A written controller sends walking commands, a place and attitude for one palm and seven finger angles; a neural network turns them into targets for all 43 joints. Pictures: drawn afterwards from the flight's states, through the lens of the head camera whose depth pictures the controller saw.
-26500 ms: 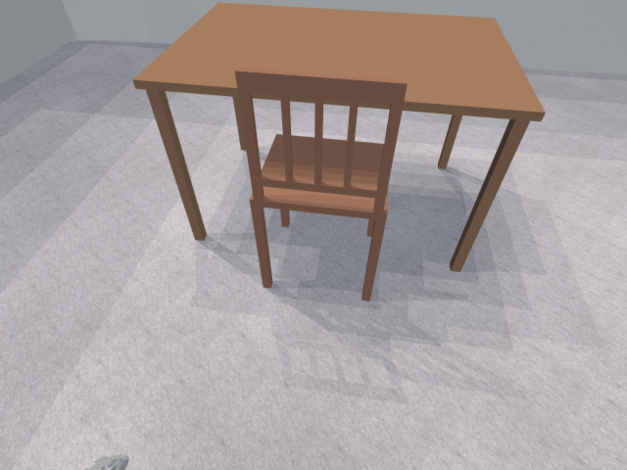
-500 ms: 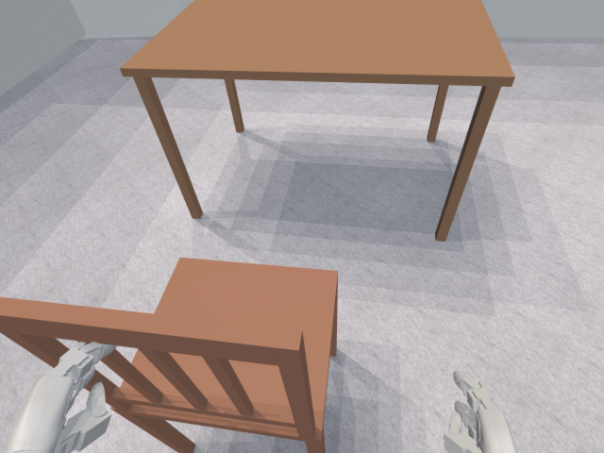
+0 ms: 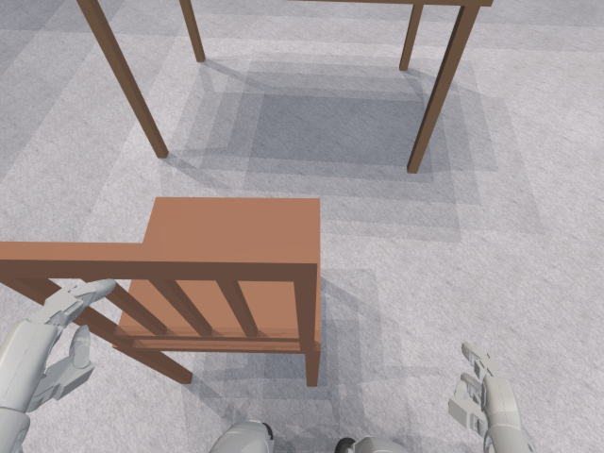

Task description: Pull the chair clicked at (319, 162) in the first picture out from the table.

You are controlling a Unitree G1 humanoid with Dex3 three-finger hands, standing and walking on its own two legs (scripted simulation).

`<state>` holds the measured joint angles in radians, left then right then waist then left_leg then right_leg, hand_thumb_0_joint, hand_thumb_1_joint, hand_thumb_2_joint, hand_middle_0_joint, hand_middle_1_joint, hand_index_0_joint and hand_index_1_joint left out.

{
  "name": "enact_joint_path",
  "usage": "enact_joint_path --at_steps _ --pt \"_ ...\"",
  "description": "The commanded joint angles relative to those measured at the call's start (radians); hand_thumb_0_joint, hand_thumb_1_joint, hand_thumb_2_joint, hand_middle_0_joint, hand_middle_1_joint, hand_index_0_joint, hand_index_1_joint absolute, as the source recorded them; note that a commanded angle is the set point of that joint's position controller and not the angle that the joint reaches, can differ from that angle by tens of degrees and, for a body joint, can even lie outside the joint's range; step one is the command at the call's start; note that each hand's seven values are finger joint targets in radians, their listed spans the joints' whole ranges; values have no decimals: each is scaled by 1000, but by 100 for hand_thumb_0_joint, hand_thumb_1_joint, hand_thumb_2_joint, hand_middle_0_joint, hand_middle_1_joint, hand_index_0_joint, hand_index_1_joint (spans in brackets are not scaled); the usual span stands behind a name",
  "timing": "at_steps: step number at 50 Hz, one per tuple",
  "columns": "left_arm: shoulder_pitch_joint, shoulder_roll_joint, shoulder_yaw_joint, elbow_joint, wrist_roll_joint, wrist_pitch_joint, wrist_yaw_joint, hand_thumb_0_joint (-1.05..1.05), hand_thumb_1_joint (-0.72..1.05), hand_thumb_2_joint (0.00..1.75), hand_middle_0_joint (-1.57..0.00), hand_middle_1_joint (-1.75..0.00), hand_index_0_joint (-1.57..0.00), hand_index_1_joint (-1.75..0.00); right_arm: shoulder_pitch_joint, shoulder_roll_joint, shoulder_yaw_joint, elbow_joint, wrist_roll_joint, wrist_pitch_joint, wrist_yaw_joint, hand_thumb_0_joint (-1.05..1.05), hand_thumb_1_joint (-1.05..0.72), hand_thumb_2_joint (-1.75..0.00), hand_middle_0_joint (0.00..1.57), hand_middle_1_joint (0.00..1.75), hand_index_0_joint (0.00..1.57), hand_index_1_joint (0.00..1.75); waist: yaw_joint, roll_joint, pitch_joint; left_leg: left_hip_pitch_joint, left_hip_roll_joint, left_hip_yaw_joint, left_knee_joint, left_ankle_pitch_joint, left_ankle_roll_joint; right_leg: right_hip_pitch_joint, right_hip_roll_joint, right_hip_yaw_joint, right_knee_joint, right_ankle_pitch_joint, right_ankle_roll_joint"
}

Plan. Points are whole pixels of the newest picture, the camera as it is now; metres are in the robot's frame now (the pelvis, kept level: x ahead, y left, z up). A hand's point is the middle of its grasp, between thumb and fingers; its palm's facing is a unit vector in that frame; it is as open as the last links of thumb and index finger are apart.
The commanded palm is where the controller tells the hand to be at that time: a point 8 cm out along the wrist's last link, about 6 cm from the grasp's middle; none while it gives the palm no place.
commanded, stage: step back with the hand held close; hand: left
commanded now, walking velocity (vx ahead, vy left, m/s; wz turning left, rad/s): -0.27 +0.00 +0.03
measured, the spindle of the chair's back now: (185, 307) +0.29 +0.22 -0.08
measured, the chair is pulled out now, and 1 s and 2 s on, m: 0.70 0.70 0.70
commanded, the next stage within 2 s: stop stepping back and stand still in 0.48 s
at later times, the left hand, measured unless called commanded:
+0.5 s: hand out of the picture +0.08 +0.32 +0.15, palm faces +0.41 -0.82 -0.40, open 7.4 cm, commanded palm -0.01 +0.38 +0.18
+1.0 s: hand out of the picture -0.06 +0.30 +0.17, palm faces +0.35 -0.84 -0.42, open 7.4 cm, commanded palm -0.12 +0.36 +0.18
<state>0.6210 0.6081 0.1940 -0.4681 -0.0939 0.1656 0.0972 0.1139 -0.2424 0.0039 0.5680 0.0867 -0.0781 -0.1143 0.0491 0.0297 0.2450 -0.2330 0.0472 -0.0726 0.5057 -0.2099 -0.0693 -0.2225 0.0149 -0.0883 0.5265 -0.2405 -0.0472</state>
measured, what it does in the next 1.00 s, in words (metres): walks backwards: right foot, then left foot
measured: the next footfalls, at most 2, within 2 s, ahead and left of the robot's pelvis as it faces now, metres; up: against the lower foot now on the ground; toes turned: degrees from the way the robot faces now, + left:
right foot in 0.60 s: -0.27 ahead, -0.03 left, +0.00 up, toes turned +6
left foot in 0.76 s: -0.09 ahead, +0.17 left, +0.00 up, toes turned +1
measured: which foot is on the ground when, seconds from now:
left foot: down 0.00-0.64, up 0.66-0.74, down 0.76-1.00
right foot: down 0.00-0.32, up 0.34-0.58, down 0.60-1.00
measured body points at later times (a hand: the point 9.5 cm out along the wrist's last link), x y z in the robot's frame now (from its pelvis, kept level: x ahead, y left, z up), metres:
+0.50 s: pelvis -0.12 +0.06 +0.00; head -0.10 +0.10 +0.44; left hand +0.05 +0.36 +0.17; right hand +0.04 -0.15 -0.08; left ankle +0.02 +0.18 -0.73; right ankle -0.17 -0.08 -0.70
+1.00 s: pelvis -0.25 +0.06 -0.01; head -0.25 +0.09 +0.44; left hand -0.08 +0.34 +0.19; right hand -0.09 -0.19 -0.07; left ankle -0.14 +0.17 -0.73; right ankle -0.28 -0.08 -0.73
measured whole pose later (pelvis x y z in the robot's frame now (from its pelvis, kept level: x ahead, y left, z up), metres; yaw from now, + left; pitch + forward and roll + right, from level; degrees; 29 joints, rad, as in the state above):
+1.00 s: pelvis -0.25 +0.06 -0.01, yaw +2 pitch -2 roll -3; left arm 0.59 0.44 0.39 -0.66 -0.04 -0.17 0.13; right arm 0.24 -0.20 0.00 0.60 0.02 -0.11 -0.07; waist -0.05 -0.03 0.03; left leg -0.46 0.02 -0.05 0.67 -0.31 0.02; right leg -0.16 0.01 -0.04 0.57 -0.37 0.00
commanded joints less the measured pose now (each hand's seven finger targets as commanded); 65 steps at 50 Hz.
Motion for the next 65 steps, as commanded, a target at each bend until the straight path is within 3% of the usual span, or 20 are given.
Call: enact_joint_path --at_steps 1,8,12,17,20,25,29,31,34,37,40,44,45,49,53,57,58,59,61,65 --pt "-87 258 433 -524 -2 -278 113 0 90 90 -20 -30 -20 -30 -37 -80 -37 -149 -5 -35 -13 0 -90 -90 20 30 20 30 9 145 -547 117 50 -31 19 293 69 192 -192 146 -35 431 11" --pt "-43 29 408 13 30 -293 112 0 90 90 -20 -30 -20 -30 -44 -89 -72 -40 -32 -3 3 0 -90 -90 20 30 20 30 -45 -170 -258 102 -9 14 269 -188 57 -369 -293 201 -291 -352 -57" --pt "-109 -59 282 171 52 -279 96 0 90 90 -20 -30 -20 -30 -62 -90 -54 -57 -26 6 9 0 -90 -90 20 30 20 30 -61 -175 -120 -63 49 -62 68 -279 98 -431 -203 125 -187 -429 -9" --pt "-319 -40 210 -154 94 -331 95 0 90 90 -20 -30 -20 -30 -85 -106 -15 -127 -51 -40 -7 0 -90 -90 20 30 20 30 -42 136 -123 -554 249 -368 -442 -709 222 58 -22 91 331 -183 72" --pt "-403 127 333 -489 129 -382 103 0 90 90 -20 -30 -20 -30 -107 -116 -27 -136 -73 -72 0 0 -90 -90 20 30 20 30 -13 280 -251 -500 225 -272 -393 -639 234 176 -13 91 372 -107 78" --pt "17 183 523 -564 71 -433 113 0 90 90 -20 -30 -20 -30 24 -73 -47 -91 -81 -144 22 0 -90 -90 20 30 20 30 15 421 -474 -52 142 -137 -247 -304 155 26 4 19 107 -245 42" --pt "-76 67 506 -278 17 -461 90 0 90 90 -20 -30 -20 -30 47 -67 -72 -8 -97 -144 12 0 -90 -90 20 30 20 30 -24 255 -509 208 197 -97 -166 102 76 -8 -17 73 -181 -187 -11" --pt "-124 -11 398 -71 26 -437 56 0 90 90 -20 -30 -20 -30 90 -81 -86 -13 -59 -134 13 0 -90 -90 20 30 20 30 -55 64 -459 328 74 74 80 -59 54 -116 -92 91 -357 -42 -28" --pt "-198 -46 270 28 26 -366 30 0 90 90 -20 -30 -20 -30 26 -118 -94 -32 -34 -88 15 0 -90 -90 20 30 20 30 -85 -439 -307 180 -40 44 489 -85 95 -254 -215 102 -208 450 -72" --pt "-213 -72 246 58 36 -317 20 0 90 90 -20 -30 -20 -30 -32 -101 -47 -77 -48 -57 25 0 -90 -90 20 30 20 30 -87 -184 -266 73 -19 43 92 67 139 -137 -141 53 69 420 28" --pt "-420 -20 245 -131 68 -364 50 0 90 90 -20 -30 -20 -30 -50 -114 -36 -84 -61 -75 32 0 -90 -90 20 30 20 30 -48 100 -207 77 152 -190 -101 294 230 -198 -56 85 178 -13 68" --pt "-257 72 351 -423 70 -396 65 0 90 90 -20 -30 -20 -30 -38 -81 -31 -108 -63 -96 50 0 -90 -90 20 30 20 30 -29 109 -221 -284 30 -79 -103 -440 142 97 -69 95 -96 -167 4" --pt "-188 157 431 -474 64 -415 72 0 90 90 -20 -30 -20 -30 -18 -82 -38 -117 -63 -85 43 0 -90 -90 20 30 20 30 -34 109 -241 -265 -7 -40 -20 -421 125 74 -99 117 -139 -213 -27" --pt "6 61 447 -432 34 -421 87 0 90 90 -20 -30 -20 -30 15 -48 -39 -111 -64 -59 37 0 -90 -90 20 30 20 30 -62 151 -301 -54 -26 24 110 -253 91 -133 -142 181 -138 -305 -99" --pt "-71 6 433 -198 41 -402 85 0 90 90 -20 -30 -20 -30 36 -84 -46 -93 -68 -68 12 0 -90 -90 20 30 20 30 -64 433 -295 -241 139 -266 -334 -639 112 -37 79 -55 321 -352 5" --pt "-91 -30 367 45 50 -403 53 0 90 90 -20 -30 -20 -30 75 -85 -63 -70 -56 -56 18 0 -90 -90 20 30 20 30 -18 20 -257 -416 4 -22 1 -471 108 142 8 1 -63 -303 -38" --pt "-84 -35 338 73 53 -407 38 0 90 90 -20 -30 -20 -30 96 -75 -73 -63 -56 -40 23 0 -90 -90 20 30 20 30 -19 -303 -217 -361 -102 94 453 -298 79 -18 -166 270 -298 -339 -100" --pt "-143 -40 296 39 45 -400 32 0 90 90 -20 -30 -20 -30 76 -103 -77 -58 -53 -38 30 0 -90 -90 20 30 20 30 -35 -450 -180 -385 -103 80 797 -195 68 -144 -365 500 -409 -250 -169" --pt "-232 -69 254 -36 44 -401 29 0 90 90 -20 -30 -20 -30 45 -80 -49 -49 -58 -64 44 0 -90 -90 20 30 20 30 -65 -324 -243 -371 -57 -36 961 -142 70 -212 -377 466 -339 -211 -196" --pt "-419 32 278 -243 96 -428 68 0 90 90 -20 -30 -20 -30 -30 -73 -30 -51 -84 -81 28 0 -90 -90 20 30 20 30 -62 -136 -137 -187 29 74 420 -186 106 -266 -293 204 -289 -264 -115"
